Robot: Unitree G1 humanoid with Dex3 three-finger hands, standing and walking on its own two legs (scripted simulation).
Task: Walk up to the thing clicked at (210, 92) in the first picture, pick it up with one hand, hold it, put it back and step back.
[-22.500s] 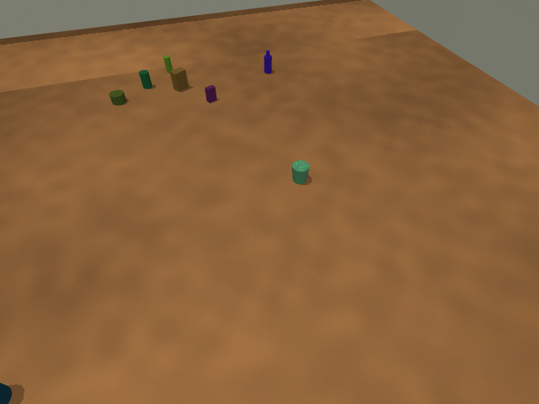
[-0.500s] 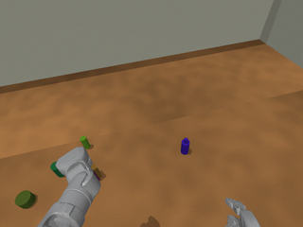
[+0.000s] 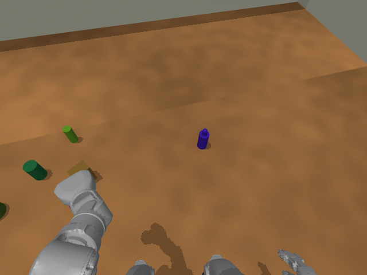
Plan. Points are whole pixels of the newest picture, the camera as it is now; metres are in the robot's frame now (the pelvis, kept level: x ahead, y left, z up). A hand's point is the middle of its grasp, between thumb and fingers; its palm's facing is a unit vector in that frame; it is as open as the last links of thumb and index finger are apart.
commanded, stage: crouch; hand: left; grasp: from above
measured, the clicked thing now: (85, 203) +0.33 +0.25 -0.16
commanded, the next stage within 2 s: lower in 1.52 s
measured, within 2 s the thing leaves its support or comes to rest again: neither
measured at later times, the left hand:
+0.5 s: hand (112, 202) +0.39 +0.23 -0.36, palm faces -0.33 -0.25 -0.91, open 6.8 cm
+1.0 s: hand (116, 206) +0.41 +0.24 -0.46, palm faces -0.31 -0.25 -0.92, open 6.8 cm
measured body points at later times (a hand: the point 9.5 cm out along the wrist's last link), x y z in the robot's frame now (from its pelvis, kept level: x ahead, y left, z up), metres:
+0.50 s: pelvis -0.05 +0.01 -0.22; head +0.15 +0.01 +0.19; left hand +0.41 +0.24 -0.30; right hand -0.01 -0.24 -0.36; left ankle +0.03 +0.14 -0.69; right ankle +0.03 -0.13 -0.69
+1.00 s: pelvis -0.06 +0.00 -0.32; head +0.17 +0.02 +0.07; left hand +0.43 +0.25 -0.41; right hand -0.03 -0.27 -0.44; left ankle +0.03 +0.14 -0.69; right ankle +0.03 -0.13 -0.69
